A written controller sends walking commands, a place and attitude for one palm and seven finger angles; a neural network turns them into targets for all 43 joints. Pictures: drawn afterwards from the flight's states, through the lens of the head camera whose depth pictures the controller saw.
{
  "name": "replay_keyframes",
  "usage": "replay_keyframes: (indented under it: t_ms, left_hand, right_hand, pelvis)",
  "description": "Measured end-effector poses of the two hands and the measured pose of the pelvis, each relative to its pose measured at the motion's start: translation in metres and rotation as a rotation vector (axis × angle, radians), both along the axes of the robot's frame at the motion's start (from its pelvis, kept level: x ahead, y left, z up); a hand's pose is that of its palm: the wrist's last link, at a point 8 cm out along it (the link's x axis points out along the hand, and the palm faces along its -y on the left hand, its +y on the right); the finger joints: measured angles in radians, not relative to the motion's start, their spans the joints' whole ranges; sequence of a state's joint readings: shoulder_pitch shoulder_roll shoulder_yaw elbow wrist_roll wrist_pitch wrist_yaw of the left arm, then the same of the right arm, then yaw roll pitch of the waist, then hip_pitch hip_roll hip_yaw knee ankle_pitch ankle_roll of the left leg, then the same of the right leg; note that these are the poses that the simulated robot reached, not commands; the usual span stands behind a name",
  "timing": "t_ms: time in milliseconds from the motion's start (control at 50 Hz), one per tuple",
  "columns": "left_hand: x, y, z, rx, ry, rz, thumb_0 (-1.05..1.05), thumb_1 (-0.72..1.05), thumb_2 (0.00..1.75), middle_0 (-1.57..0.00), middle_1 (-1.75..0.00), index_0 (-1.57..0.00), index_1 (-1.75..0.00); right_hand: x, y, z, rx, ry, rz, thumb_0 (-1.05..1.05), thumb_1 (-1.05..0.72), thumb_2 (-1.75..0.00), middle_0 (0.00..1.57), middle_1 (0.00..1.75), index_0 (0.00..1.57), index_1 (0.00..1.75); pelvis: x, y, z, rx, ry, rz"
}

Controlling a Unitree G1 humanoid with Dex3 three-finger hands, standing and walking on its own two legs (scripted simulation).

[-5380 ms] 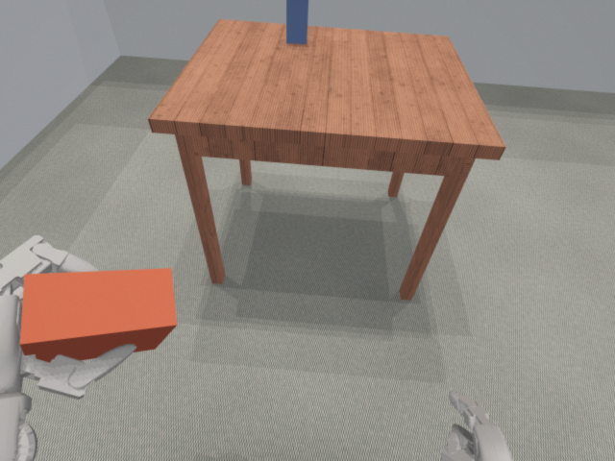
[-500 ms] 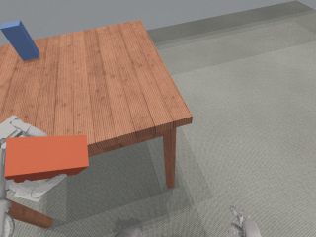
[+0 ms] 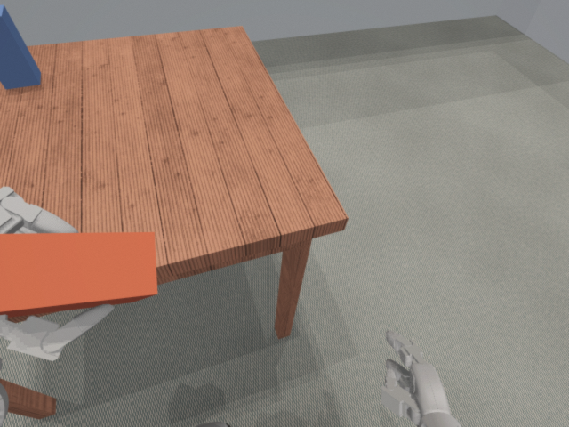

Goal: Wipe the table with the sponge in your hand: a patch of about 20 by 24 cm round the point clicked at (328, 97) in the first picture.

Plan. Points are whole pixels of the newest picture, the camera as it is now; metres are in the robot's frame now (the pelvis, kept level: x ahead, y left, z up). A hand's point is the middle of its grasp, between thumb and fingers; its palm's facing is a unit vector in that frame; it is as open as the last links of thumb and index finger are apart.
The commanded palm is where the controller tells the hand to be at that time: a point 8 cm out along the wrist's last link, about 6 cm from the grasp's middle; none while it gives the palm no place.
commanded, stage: come to a stop and stand still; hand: left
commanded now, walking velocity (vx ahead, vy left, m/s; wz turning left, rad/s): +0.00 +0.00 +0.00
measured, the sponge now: (99, 274) +0.23 +0.21 +0.16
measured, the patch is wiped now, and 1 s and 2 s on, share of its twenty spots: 0.00 0.00 0.00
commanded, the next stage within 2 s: none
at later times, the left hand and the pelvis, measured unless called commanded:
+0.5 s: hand (84, 378) +0.14 +0.18 +0.16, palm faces +0.42 -0.82 -0.39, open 10.0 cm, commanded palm +0.09 +0.22 +0.18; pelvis -0.07 -0.06 +0.00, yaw +1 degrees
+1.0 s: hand out of the picture +0.07 +0.16 +0.16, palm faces +0.39 -0.82 -0.41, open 10.0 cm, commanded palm +0.02 +0.20 +0.18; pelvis -0.13 -0.08 +0.00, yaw +1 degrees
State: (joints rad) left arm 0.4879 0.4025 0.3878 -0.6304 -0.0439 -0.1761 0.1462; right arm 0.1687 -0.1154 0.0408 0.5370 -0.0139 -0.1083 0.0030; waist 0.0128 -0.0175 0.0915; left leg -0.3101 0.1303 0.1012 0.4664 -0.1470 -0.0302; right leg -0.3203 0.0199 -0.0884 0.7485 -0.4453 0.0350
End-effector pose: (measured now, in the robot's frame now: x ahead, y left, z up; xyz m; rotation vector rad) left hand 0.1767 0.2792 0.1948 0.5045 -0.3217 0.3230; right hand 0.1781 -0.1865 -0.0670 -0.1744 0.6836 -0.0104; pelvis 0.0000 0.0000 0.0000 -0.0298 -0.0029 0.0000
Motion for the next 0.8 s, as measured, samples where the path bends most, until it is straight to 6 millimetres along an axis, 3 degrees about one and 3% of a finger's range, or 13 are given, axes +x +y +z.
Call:
replay_keyframes:
  t_ms: [80,180,300,400,580,700,800]
  left_hand:
    - [-0.015,-0.020,-0.007,0.026,0.057,0.022,0.00,-0.48,1.00,-0.73,-1.36,-0.74,-1.35]
    - [-0.030,-0.041,-0.016,-0.009,0.124,0.071,0.00,-0.48,1.00,-0.73,-1.36,-0.74,-1.35]
    - [-0.041,-0.057,-0.018,-0.032,0.129,0.073,0.00,-0.48,1.00,-0.74,-1.36,-0.74,-1.35]
    - [-0.055,-0.058,-0.016,-0.032,0.070,0.069,0.00,-0.48,1.00,-0.74,-1.36,-0.74,-1.35]
    - [-0.099,-0.061,-0.016,-0.043,0.022,0.078,0.00,-0.48,1.00,-0.74,-1.36,-0.74,-1.35]
    - [-0.116,-0.069,-0.017,-0.037,0.037,0.110,0.00,-0.48,1.00,-0.74,-1.36,-0.74,-1.35]
    - [-0.123,-0.077,-0.025,-0.061,0.069,0.116,0.00,-0.48,1.00,-0.74,-1.36,-0.74,-1.35]
  right_hand:
    - [-0.015,-0.013,-0.017,0.039,0.011,0.000,0.01,-0.90,-0.89,0.21,0.30,0.21,0.30]
    - [-0.042,-0.050,-0.034,0.028,0.084,-0.039,0.01,-0.90,-0.89,0.21,0.30,0.21,0.30]
    - [-0.071,-0.095,-0.029,-0.056,0.120,-0.107,0.02,-0.90,-0.89,0.21,0.30,0.21,0.30]
    - [-0.082,-0.118,-0.019,-0.124,0.102,-0.118,0.02,-0.90,-0.89,0.20,0.30,0.20,0.30]
    - [-0.094,-0.113,0.000,-0.122,0.010,-0.087,0.01,-0.90,-0.89,0.20,0.30,0.20,0.30]
    - [-0.103,-0.101,-0.012,-0.053,-0.005,-0.037,0.01,-0.90,-0.89,0.20,0.30,0.21,0.30]
    - [-0.123,-0.100,-0.021,-0.029,0.049,-0.025,0.01,-0.90,-0.89,0.21,0.30,0.21,0.30]
  pelvis:
    - [-0.011,-0.017,-0.008,0.028,-0.004,-0.002]
    - [-0.023,-0.036,-0.006,0.042,-0.019,0.008]
    - [-0.034,-0.051,0.001,0.068,0.000,0.017]
    - [-0.049,-0.059,-0.001,0.050,0.006,0.032]
    - [-0.078,-0.066,-0.002,0.047,-0.030,0.021]
    - [-0.096,-0.073,-0.004,0.049,-0.034,0.026]
    - [-0.110,-0.079,-0.004,0.056,-0.027,0.024]
